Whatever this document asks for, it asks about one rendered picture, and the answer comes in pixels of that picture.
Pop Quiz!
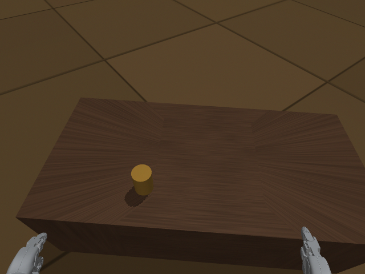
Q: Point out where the can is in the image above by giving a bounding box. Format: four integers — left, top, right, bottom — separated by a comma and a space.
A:
131, 164, 153, 196

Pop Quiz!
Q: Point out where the left robot hand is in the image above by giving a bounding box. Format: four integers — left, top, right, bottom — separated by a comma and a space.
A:
6, 233, 47, 274

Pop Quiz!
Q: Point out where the right robot hand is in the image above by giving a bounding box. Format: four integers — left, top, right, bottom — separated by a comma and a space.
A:
301, 227, 331, 274

